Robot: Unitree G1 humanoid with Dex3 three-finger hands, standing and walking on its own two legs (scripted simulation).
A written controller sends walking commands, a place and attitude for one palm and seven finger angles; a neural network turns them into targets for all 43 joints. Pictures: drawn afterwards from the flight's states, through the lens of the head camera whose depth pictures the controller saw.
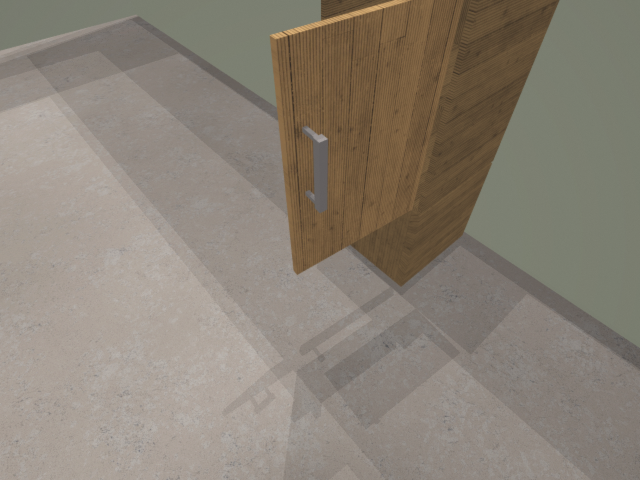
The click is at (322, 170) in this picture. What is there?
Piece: cupboard door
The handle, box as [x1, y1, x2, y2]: [302, 126, 327, 212]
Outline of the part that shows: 302,127 302,131 313,141 314,193 313,194 308,190 305,192 305,194 315,204 315,208 320,212 326,209 327,139 323,135 318,135 307,126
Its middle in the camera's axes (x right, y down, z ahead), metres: -0.01 -0.13 +0.75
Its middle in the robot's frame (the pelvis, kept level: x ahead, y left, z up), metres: +0.65 +0.05 -0.01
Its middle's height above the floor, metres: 0.77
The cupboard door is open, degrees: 84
